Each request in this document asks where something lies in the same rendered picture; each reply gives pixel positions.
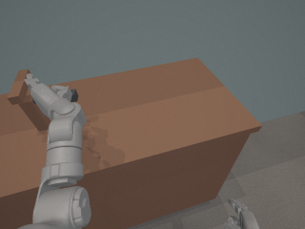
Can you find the robot right hand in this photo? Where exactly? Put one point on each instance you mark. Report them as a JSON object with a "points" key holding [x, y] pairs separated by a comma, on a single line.
{"points": [[246, 218]]}

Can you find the counter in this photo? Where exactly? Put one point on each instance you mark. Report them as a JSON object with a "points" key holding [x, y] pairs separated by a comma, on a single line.
{"points": [[157, 140]]}

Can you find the left robot forearm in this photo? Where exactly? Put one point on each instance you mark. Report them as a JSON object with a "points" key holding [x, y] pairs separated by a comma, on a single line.
{"points": [[64, 147]]}

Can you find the tap lever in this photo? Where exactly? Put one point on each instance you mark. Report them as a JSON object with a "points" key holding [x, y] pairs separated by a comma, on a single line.
{"points": [[74, 97]]}

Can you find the robot left hand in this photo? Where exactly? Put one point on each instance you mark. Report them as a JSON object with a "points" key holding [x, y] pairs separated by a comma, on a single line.
{"points": [[44, 95]]}

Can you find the robot left upper arm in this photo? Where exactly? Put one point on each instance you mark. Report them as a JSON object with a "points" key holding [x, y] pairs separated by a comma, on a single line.
{"points": [[65, 208]]}

